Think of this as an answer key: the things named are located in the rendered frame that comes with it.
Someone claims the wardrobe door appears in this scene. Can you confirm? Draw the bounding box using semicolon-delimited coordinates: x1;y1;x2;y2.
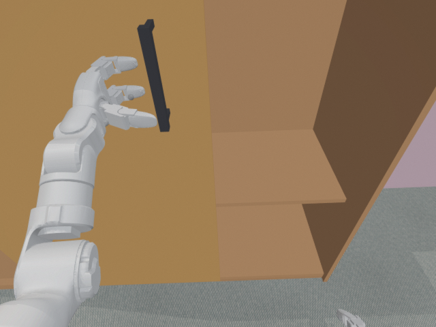
0;250;17;279
0;0;220;285

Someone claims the left robot forearm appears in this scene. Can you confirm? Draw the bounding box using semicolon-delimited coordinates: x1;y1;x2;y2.
14;106;106;299

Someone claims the robot left hand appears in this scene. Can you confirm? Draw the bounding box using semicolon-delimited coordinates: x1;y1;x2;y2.
72;56;157;130

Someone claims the robot left upper arm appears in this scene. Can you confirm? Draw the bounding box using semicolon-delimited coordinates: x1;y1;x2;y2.
0;240;101;327

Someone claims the handle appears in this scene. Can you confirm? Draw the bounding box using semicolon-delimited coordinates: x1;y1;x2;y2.
137;19;170;132

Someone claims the robot right hand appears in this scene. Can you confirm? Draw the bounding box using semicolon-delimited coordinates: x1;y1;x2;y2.
337;309;365;327

